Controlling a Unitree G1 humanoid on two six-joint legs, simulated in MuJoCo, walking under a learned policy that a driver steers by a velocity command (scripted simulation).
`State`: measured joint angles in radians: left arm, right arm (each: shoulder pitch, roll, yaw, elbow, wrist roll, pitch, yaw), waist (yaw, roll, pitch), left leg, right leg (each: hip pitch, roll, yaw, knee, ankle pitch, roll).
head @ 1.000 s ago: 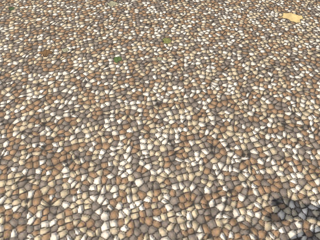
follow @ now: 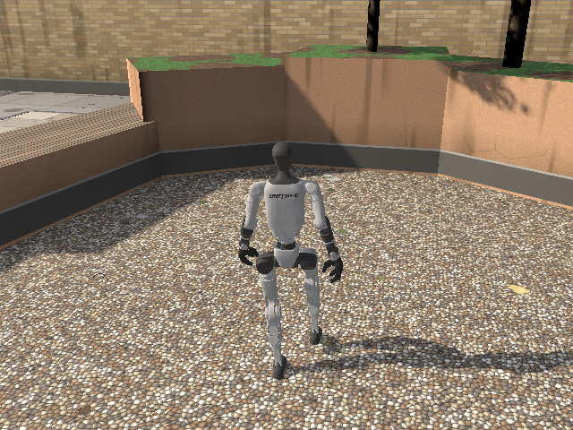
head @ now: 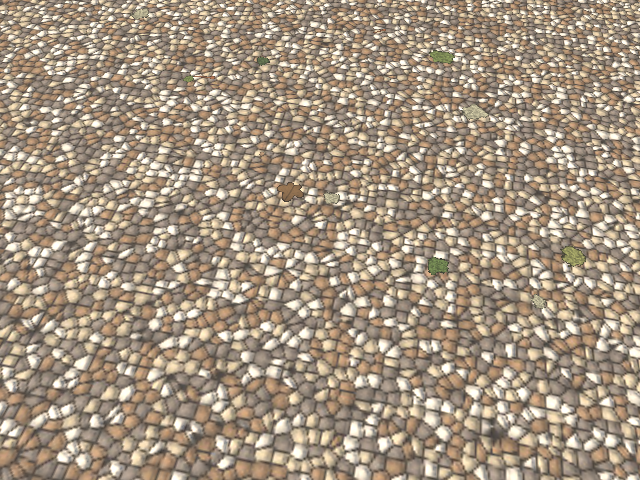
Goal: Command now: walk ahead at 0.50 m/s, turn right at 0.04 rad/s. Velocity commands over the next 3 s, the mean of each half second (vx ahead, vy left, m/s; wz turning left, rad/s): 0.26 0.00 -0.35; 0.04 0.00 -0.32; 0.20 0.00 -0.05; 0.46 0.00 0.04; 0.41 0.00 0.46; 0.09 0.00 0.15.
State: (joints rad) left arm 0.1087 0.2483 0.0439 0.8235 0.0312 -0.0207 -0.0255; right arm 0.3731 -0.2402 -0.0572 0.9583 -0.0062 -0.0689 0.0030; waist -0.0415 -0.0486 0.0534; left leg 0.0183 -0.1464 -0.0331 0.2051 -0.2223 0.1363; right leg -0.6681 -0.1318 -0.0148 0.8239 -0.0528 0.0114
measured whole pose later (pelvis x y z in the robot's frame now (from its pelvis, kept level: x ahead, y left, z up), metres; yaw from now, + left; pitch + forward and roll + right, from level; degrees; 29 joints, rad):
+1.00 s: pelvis +0.26 +0.00 +0.00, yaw -24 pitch +0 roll -2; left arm 0.21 0.29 0.05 0.84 0.01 0.06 0.01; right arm 0.20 -0.23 0.01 0.80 -0.02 0.00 -0.04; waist 0.00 -0.05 0.04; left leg -0.19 -0.03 -0.04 0.40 -0.20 0.05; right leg -0.31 0.10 0.13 0.81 -0.45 0.03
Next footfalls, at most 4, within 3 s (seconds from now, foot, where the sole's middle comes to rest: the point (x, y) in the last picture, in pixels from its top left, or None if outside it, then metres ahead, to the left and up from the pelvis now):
0.18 right None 0.28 -0.11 -0.78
0.82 left None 0.37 0.06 -0.78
1.16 right None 0.21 -0.11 -0.78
1.84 right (421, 423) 0.58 -0.25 -0.78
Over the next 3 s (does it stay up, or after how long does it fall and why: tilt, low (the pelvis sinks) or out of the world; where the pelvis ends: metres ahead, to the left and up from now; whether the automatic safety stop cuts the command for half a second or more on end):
stays up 0.86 -0.26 -0.01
